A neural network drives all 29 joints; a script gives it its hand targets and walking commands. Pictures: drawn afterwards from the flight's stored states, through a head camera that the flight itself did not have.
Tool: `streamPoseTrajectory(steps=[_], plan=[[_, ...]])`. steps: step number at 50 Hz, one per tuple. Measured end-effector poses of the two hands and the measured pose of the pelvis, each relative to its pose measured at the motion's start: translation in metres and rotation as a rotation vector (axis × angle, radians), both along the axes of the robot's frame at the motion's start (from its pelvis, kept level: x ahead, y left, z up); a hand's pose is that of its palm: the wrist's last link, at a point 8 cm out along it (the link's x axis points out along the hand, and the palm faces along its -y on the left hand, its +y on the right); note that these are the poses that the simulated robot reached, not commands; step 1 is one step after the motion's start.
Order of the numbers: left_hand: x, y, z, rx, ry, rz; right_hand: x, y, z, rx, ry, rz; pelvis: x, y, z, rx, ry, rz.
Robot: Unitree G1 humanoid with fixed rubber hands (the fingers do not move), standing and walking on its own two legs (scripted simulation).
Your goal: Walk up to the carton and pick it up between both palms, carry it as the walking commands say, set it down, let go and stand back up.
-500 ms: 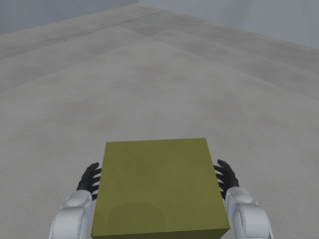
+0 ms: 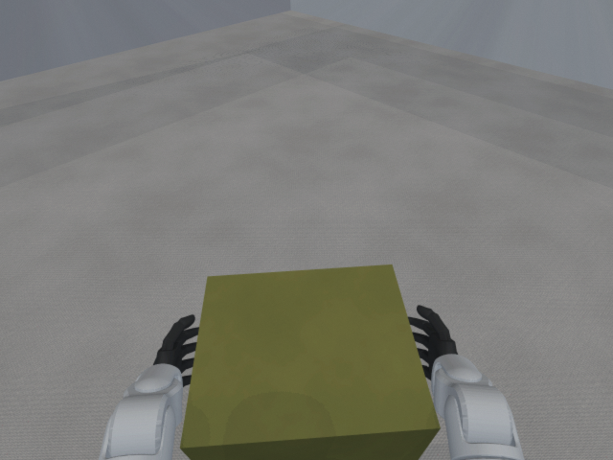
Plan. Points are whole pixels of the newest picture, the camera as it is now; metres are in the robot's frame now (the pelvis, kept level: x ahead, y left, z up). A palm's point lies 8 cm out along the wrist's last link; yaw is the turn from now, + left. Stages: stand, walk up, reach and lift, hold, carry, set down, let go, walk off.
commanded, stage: carry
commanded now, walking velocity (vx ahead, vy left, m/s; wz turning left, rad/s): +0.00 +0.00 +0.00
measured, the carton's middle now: (307, 384) +0.27 +0.00 -0.04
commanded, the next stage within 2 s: none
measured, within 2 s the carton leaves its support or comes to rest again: neither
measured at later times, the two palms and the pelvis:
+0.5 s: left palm (160, 376) +0.25 +0.19 +0.03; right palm (436, 365) +0.26 -0.16 +0.03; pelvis -0.01 +0.01 +0.00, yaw +0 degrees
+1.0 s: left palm (168, 355) +0.28 +0.19 +0.02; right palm (428, 346) +0.29 -0.16 +0.02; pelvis +0.02 +0.01 +0.00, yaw +0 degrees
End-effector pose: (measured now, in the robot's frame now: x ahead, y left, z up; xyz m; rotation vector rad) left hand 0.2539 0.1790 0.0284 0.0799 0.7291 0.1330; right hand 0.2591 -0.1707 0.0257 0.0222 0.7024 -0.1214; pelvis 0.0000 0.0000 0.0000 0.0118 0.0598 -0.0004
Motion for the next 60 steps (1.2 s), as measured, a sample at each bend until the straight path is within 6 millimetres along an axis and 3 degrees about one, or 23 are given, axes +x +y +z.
streamPoseTrajectory(steps=[10,18,25,34,38,60], plan=[[-0.004,0.004,0.001,0.013,-0.031,-0.007,-0.003,0.004,0.0,-0.006,-0.031,0.014,-0.011,0.003,-0.001,-0.001,-0.003,0.01],[-0.006,0.008,-0.004,0.005,-0.016,0.001,-0.003,0.008,-0.004,-0.009,-0.017,0.015,-0.01,0.005,-0.001,-0.003,-0.01,0.006],[-0.005,0.009,0.004,0.002,-0.028,0.0,-0.004,0.009,0.003,-0.005,-0.029,0.009,-0.007,0.008,-0.001,0.002,-0.014,0.003],[0.008,0.009,-0.003,0.018,-0.015,-0.012,0.006,0.009,-0.007,-0.017,-0.017,0.019,-0.001,0.009,-0.001,0.002,-0.01,0.003],[0.01,0.008,0.002,0.012,-0.029,-0.008,0.009,0.009,0.0,-0.018,-0.031,0.017,0.002,0.008,-0.001,0.004,-0.01,0.004],[0.043,0.01,-0.001,0.023,-0.026,-0.022,0.039,0.01,-0.005,-0.029,-0.027,0.02,0.028,0.011,0.001,0.011,-0.013,-0.001]])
